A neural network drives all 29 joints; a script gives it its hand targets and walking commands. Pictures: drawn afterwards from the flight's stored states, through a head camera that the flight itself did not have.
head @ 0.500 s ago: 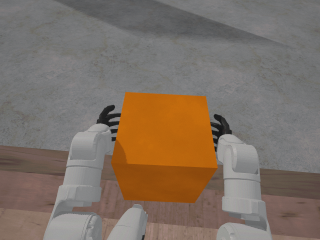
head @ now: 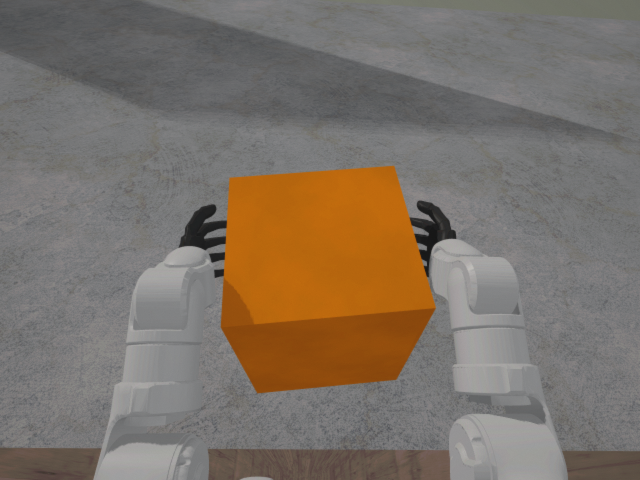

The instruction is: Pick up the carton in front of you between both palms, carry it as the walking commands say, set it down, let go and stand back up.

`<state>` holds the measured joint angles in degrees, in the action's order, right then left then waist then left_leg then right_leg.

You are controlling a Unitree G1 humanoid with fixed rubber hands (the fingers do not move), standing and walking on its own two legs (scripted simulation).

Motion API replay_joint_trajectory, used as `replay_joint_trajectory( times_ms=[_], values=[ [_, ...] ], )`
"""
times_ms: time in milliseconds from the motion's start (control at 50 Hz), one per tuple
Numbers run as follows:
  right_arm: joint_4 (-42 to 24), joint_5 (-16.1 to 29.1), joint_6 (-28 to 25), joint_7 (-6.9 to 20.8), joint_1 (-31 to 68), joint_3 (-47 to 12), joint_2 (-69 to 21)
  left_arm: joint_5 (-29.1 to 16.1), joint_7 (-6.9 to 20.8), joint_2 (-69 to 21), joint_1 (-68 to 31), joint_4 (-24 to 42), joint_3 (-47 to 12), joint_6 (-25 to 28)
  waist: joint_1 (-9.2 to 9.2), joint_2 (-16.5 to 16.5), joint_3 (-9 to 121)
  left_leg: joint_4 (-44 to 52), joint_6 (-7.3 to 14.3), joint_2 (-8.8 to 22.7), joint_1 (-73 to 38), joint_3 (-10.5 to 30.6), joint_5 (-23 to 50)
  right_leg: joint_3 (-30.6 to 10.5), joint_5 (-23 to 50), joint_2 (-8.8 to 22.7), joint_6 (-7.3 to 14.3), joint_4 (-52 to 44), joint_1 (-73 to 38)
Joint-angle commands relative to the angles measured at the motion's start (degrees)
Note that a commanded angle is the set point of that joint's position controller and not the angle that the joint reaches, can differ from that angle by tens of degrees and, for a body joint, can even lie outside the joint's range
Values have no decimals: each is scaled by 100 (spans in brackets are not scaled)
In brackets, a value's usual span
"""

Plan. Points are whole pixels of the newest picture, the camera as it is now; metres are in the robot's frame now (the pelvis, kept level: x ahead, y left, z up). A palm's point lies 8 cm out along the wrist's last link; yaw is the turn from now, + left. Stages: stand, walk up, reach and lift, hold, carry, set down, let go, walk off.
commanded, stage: carry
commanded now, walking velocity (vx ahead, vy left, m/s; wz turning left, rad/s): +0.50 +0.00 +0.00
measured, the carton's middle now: (320, 288) +0.35 +0.01 +0.05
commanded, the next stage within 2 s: none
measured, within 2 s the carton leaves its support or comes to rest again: neither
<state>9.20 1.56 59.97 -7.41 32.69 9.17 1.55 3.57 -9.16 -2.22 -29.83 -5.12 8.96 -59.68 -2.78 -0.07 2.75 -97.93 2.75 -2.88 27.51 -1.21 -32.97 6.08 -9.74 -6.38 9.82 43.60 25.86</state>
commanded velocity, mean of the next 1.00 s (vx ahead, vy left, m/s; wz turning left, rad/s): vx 0.50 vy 0.00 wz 0.00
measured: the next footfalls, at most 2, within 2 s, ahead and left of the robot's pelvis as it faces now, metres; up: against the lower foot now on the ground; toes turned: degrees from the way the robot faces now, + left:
left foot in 0.28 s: +0.37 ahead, +0.10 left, -0.15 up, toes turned -3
right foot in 0.64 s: +0.73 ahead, -0.05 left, -0.31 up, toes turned -3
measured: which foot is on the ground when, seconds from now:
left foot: up 0.00-0.26, down 0.28-0.62, up 0.64-0.96, down 0.98-1.00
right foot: down 0.00-0.26, up 0.28-0.62, down 0.64-0.96, up 0.98-1.00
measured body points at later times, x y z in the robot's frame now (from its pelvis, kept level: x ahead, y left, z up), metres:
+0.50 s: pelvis +0.42 +0.04 -0.19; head +0.46 +0.04 +0.26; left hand +0.79 +0.15 -0.14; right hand +0.74 -0.15 -0.14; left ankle +0.33 +0.10 -0.86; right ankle +0.53 -0.08 -0.86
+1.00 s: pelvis +0.87 +0.05 -0.31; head +0.94 +0.06 +0.14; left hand +1.22 +0.23 -0.25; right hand +1.23 -0.08 -0.25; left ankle +0.99 +0.13 -1.03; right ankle +0.71 -0.05 -0.99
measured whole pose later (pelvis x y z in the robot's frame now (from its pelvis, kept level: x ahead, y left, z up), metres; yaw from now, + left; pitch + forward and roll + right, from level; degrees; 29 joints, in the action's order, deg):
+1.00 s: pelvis +0.87 +0.05 -0.31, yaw -1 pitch +6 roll -1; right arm -3.4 -5.2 56.5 -6.9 24.0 10.3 -5.5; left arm -2.4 -9.1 -1.3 -26.1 0.8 9.3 -55.7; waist -5.1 -0.4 -1.7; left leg -31.6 4.2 0.1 34.2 -4.9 -4.6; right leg 2.7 -29.9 -1.5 2.4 49.0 15.0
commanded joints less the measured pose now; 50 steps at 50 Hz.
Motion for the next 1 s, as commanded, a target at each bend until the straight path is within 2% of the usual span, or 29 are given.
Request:
replay_joint_trajectory(
  times_ms=[0, 20, 60, 80, 100, 140, 200, 240, 260, 280, 300, 320, 360, 400, 420, 480, 600, 620, 640, 660, 680, 700, 740, 780, 860, 920, 940, 960, 980],
  values=[
    [-415, 1254, 113, 1177, 2968, -2816, -5204, -2590, 1419, -5432, -3799, 211, -3767, -110, -219, -160, 2161, 704, 15, 334, 3317, 1275, 226, -4765, 2024, 2331, 1109, -424, -3757],
    [-285, 1164, 144, 1185, 2890, -2763, -5261, -2740, 1444, -5599, -4005, 296, -3893, -129, -251, 559, 1626, 1720, -123, 310, 3278, 1211, 568, -4320, 2519, 2081, 1072, -50, -2999],
    [-283, 1005, 23, 1208, 3080, -2693, -5332, -3139, 1571, -6208, -4709, 269, -4131, -99, -273, 769, 1606, 3409, -291, 308, 1629, 578, 1142, -3655, 2030, 1625, 902, -735, -1395],
    [-392, 1040, -32, 1218, 2968, -2672, -5495, -3215, 1599, -6297, -4795, 276, -4184, 14, -28, -419, 2074, 2520, -156, 341, 1157, 487, 2044, -4030, 2953, 2057, 916, -254, -1194],
    [-537, 986, -107, 1219, 3388, -2713, -5507, -3307, 1631, -6546, -4888, 185, -4129, 65, -224, 65, 2000, 3626, -131, 515, 1850, 913, 3301, -3670, 1595, 1457, 667, 846, -1560],
    [-793, 1140, -188, 1183, 3650, -2841, -5728, -3494, 1648, -6844, -4892, 272, -4228, 115, -365, 419, 1859, 5676, -161, 144, 271, 52, 5253, -2330, -453, 799, 359, 798, -527],
    [-1218, 1272, -195, 1068, 3591, -3198, -5708, -3270, 1614, -6673, -4374, 148, -4034, 188, 227, -814, 1944, 5624, 74, -134, -2677, -746, 5845, -1170, 129, 751, 36, 1958, 839],
    [-1342, 1344, -137, 1050, 3225, -3311, -5585, -3154, 1569, -6455, -3872, 125, -3896, 153, 1017, 349, 2370, 6740, 440, 142, -3978, -556, 5340, -308, 662, 452, -480, 4846, 1084],
    [-1326, 1412, -69, 1062, 3326, -3409, -5521, -2948, 1508, -6306, -3709, -33, -3746, 113, 1038, 983, 1867, 6749, 537, 606, -3933, 108, 5236, -158, -2930, -106, -612, 6287, 1870],
    [-1007, 1514, 46, 1049, 3084, -3518, -5422, -2611, 1428, -5983, -3216, -233, -3483, 9, 696, 856, 2189, 5564, 770, 1492, -4958, 1541, 7438, -752, -3096, 132, -547, 6121, 2828],
    [-1086, 1551, 14, 1077, 3465, -3489, -5270, -2304, 1387, -5696, -2898, -440, -3271, -82, 707, 772, 2904, 6040, 1632, 2348, -5222, 3371, 4505, -1443, -1786, 321, -516, 5413, 3622],
    [-1032, 1853, -18, 1144, 3603, -3771, -5724, -2169, 1366, -5490, -3067, -46, -3180, -87, 649, 558, 2838, 6500, 1877, 2557, -4097, 4451, 2668, -1585, -1694, 621, -587, 4893, 3096],
    [-1176, 2345, -77, 1242, 4089, -4199, -6367, -1980, 1391, -5552, -3478, -125, -3055, -51, 795, -590, 1492, 5810, 1381, 1636, -2937, 3621, 4404, -1316, -1545, 715, -880, 3316, 3343],
    [-1422, 2655, -172, 1296, 4362, -4337, -6649, -1839, 1387, -5555, -3259, 4, -3059, 78, 809, -385, 1794, 6185, 1267, 1338, -2138, 3004, 4325, -876, -695, 747, -915, 2244, 2212],
    [-1408, 2788, -263, 1338, 4467, -4352, -6583, -1839, 1375, -5603, -3449, 171, -3044, 160, 818, 483, 2117, 5698, 1317, 1512, -2462, 3102, 5636, -802, -295, 777, -745, 2503, 2221],
    [-1714, 2999, -397, 1396, 4629, -4518, -6946, -1654, 1260, -5508, -3361, 654, -3156, 296, 968, 65, 2141, 4950, 977, 458, -1719, 1783, 2162, -504, 2813, 509, -797, -272, 959],
    [-1248, 2498, -342, 1315, 3218, -4247, -6394, -1648, 1211, -4913, -3109, 1101, -3474, 121, 501, 279, 1649, 2613, 518, 284, -1042, 561, 2963, -444, 3759, 736, -502, -3086, -2050],
    [-1069, 2354, -285, 1302, 3086, -4050, -6187, -1677, 1270, -4737, -3023, 1012, -3504, 45, 226, -274, 1735, 1195, 328, -53, 97, 153, 954, -716, 4273, 1201, -304, -2484, -3209],
    [-1034, 2357, -147, 1278, 3297, -3965, -6090, -1710, 1269, -4633, -2703, 669, -3347, 7, -20, -1305, 2380, 204, -148, -59, 2326, 240, -639, -2035, 6822, 2611, 394, -582, -5715],
    [-844, 2274, -38, 1227, 3180, -3833, -5946, -1624, 1225, -4578, -2318, 232, -3243, -27, -267, -1552, 3382, -568, -155, -31, 4078, 833, -290, -3106, 6411, 3045, 1113, -72, -7422],
    [-921, 2218, 36, 1213, 3107, -3806, -5865, -1755, 1216, -4864, -2256, 173, -3341, -15, -344, -1097, 4053, -389, -37, 203, 4176, 997, 227, -3519, 4355, 3002, 1330, -343, -7048],
    [-1124, 2180, 54, 1236, 3039, -3842, -5904, -1987, 1256, -5222, -2550, 577, -3521, -17, -290, 193, 3657, 1009, -62, 410, 3302, 638, 683, -3036, 3001, 2433, 866, -1117, -5574],
    [-1407, 1933, -70, 1222, 3476, -3689, -6058, -2425, 1302, -5818, -3520, 1051, -4026, 47, -279, 43, 3193, 1625, -162, 623, 2987, 773, 551, -3359, 3750, 2653, 991, -1023, -4438],
    [-1554, 1689, -210, 1190, 3277, -3554, -6040, -2882, 1357, -6198, -3949, 1536, -4386, 128, -230, 166, 2939, 2534, -265, 713, 2550, 636, 465, -3025, 2570, 2353, 824, -1367, -3553],
    [-1786, 1149, -444, 1030, 2852, -3491, -5713, -3124, 1485, -6324, -3866, 1557, -4702, 302, -150, -672, 2663, 5624, -184, 264, 783, -333, 2435, -1385, 4044, 1405, 150, -1335, -2638],
    [-1816, 968, -518, 980, 2393, -3723, -5586, -3026, 1568, -6124, -3446, 1403, -4784, 406, 192, -620, 2949, 7269, -60, -161, -1750, -934, 4267, -621, 4334, 1134, -341, -399, -1926],
    [-1844, 981, -524, 991, 2343, -3835, -5532, -2978, 1592, -6004, -3413, 1417, -4789, 425, 396, -579, 3099, 7387, 34, 165, -2872, -766, 4759, -479, 3805, 1099, -542, 204, -1356],
    [-1908, 1043, -505, 1015, 2326, -3907, -5465, -2871, 1612, -5835, -3341, 1398, -4748, 397, 519, 206, 3258, 6993, 235, 1324, -4142, 530, 6409, -425, 829, 912, -749, 1171, -272],
    [-1805, 1040, -476, 1023, 1964, -3846, -5263, -2839, 1616, -5764, -3056, 1176, -4732, 290, 545, 1449, 4049, 6270, 1157, 2689, -5802, 2503, 8276, -514, -2229, 350, -884, 2689, 1000]
  ],
)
